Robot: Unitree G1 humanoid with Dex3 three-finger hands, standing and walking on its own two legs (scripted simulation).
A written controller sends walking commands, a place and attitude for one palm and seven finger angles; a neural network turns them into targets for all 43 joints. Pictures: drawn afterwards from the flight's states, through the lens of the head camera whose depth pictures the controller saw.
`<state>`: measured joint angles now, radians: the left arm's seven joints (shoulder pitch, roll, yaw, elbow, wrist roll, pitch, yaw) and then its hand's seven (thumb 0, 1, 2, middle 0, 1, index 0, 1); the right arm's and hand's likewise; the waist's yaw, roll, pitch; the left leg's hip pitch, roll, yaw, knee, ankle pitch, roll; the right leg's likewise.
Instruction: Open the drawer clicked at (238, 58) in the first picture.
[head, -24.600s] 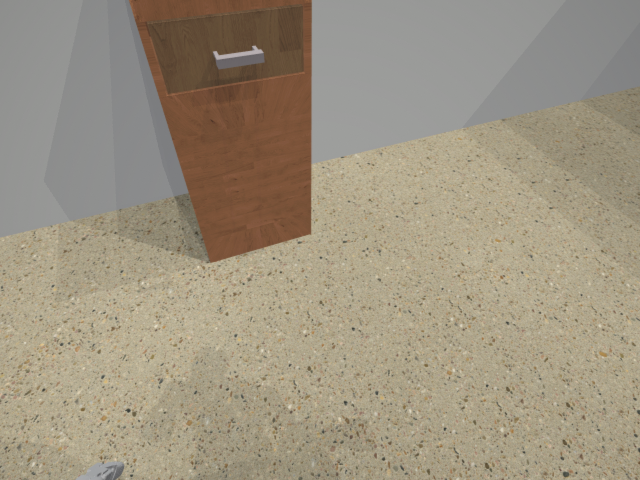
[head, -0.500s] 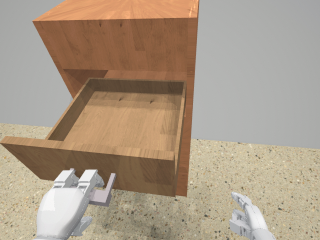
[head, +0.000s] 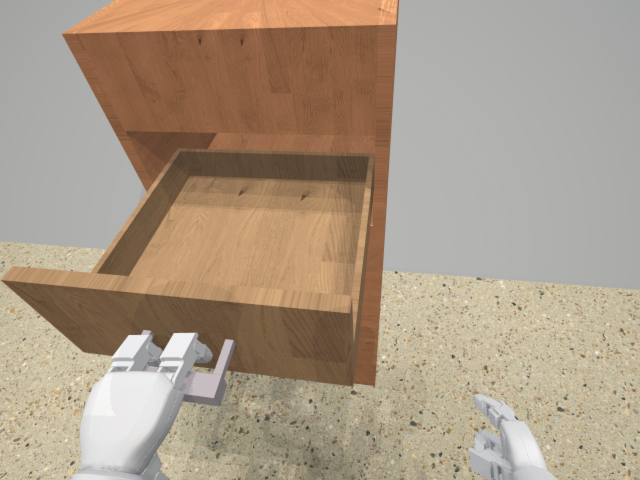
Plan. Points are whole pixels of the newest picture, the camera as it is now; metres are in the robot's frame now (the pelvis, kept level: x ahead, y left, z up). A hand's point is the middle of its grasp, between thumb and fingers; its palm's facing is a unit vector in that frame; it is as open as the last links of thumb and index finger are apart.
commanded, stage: lift the hand off the handle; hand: left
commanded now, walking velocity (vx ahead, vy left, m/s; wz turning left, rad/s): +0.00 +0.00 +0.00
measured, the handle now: (177, 364) +0.22 +0.20 +0.07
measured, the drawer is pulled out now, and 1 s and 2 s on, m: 0.29 0.29 0.29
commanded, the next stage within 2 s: draw the hand back to the body in 1.32 s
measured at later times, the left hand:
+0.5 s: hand (126, 382) +0.18 +0.22 +0.11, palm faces +0.13 -0.13 -0.98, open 13.6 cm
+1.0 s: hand (108, 328) +0.20 +0.21 +0.19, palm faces +0.25 -0.13 -0.96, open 13.6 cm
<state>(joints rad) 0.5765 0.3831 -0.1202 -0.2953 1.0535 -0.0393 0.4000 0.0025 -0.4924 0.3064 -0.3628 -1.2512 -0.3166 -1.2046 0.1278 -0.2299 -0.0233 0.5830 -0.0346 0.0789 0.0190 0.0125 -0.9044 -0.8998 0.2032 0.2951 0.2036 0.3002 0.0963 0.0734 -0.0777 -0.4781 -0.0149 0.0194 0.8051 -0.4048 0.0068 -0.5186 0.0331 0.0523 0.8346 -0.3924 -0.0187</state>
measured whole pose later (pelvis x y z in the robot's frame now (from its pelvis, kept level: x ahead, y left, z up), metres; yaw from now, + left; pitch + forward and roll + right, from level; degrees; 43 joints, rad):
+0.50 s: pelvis +0.01 +0.01 +0.02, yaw +0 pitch +0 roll +0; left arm 0.54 0.42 -0.08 -0.44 0.95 0.06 0.23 0.00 -0.50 0.30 -0.35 -1.21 -0.37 -1.23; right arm 0.09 -0.26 0.00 0.57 -0.01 0.09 0.01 0.01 -0.90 -0.90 0.20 0.30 0.20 0.30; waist 0.11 0.10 -0.05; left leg -0.29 -0.02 0.01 0.64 -0.34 0.02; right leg -0.32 0.03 0.05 0.64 -0.32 0.00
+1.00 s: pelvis +0.00 +0.02 +0.03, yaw +0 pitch -5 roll +0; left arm 0.35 0.47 -0.13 -0.61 0.91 0.19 0.05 0.00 -0.50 0.30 -0.36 -1.22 -0.36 -1.23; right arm 0.04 -0.23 0.06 0.58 0.02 0.15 0.04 0.01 -0.90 -0.90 0.20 0.30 0.21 0.30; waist 0.14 0.14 -0.01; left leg -0.16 -0.03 0.01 0.52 -0.28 0.03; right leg -0.18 0.01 0.06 0.53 -0.26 0.01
